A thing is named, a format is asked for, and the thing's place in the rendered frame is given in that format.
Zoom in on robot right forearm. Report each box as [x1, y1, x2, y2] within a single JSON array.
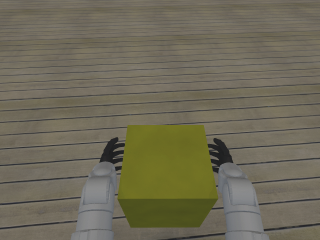
[[218, 162, 270, 240]]

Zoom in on carton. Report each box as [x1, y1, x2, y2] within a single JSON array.
[[117, 125, 219, 228]]

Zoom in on left robot hand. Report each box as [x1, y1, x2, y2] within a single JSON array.
[[99, 137, 125, 171]]

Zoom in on robot left forearm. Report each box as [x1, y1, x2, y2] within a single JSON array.
[[70, 161, 117, 240]]

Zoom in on right robot hand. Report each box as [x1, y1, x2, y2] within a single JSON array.
[[207, 138, 233, 173]]

